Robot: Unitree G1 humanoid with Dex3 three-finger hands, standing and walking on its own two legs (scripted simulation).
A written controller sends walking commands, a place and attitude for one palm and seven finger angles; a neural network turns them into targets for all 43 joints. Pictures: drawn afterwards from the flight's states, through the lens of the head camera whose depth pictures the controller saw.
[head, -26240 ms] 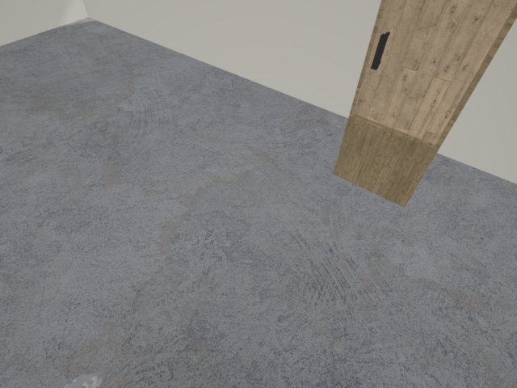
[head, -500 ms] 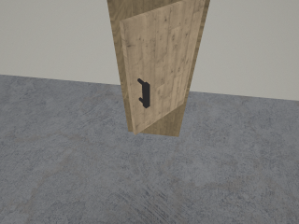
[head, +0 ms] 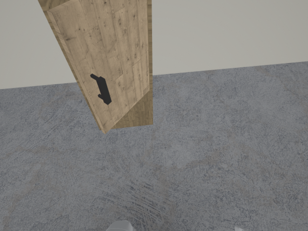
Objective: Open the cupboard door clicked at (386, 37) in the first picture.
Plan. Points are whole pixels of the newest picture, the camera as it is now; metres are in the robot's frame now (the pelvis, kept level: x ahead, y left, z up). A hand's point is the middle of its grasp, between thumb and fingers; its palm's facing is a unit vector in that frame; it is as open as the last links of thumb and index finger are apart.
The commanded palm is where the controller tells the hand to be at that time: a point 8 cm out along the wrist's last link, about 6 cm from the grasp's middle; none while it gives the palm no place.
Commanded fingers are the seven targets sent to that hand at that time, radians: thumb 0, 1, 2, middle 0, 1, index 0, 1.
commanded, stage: walk to a spot facing it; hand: left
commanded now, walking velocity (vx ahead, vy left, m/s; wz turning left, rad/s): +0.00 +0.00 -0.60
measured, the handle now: (100, 89) +0.56 +0.25 -0.04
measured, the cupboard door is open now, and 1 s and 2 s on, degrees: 46 46 46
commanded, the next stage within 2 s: none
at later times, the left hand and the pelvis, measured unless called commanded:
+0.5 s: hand (96, 221) +0.15 +0.19 -0.18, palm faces -0.28 -0.93 -0.26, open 7.4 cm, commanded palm none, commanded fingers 0.00 0.90 0.90 -0.20 -0.30 -0.20 -0.30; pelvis +0.00 +0.01 -0.02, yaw -17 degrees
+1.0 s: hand (125, 204) +0.20 +0.11 -0.18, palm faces -0.57 -0.79 -0.22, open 7.4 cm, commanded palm none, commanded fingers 0.00 0.90 0.90 -0.20 -0.30 -0.20 -0.30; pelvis +0.02 -0.01 -0.01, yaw -36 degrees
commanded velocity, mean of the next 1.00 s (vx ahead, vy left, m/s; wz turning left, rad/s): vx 0.03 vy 0.00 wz -0.60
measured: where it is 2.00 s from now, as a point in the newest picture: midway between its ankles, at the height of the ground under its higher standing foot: outside the picture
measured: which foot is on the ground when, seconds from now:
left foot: up 0.00-0.08, down 0.10-0.74, up 0.76-0.98, down 1.00-1.00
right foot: down 0.00-0.10, up 0.12-0.30, down 0.32-0.50, up 0.52-0.74, down 0.76-1.00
